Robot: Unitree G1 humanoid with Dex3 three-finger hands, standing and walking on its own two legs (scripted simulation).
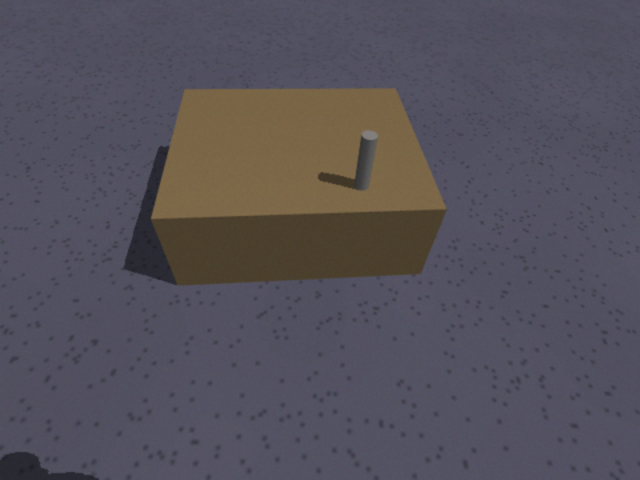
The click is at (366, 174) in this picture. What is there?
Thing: slim round
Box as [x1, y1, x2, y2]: [354, 130, 377, 190]
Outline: 369,130 362,132 354,183 356,188 362,190 368,187 377,134
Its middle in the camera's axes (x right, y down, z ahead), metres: +0.15 -0.27 +1.28
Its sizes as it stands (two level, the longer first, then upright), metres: 0.050 0.050 0.202
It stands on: a support 0.36 m high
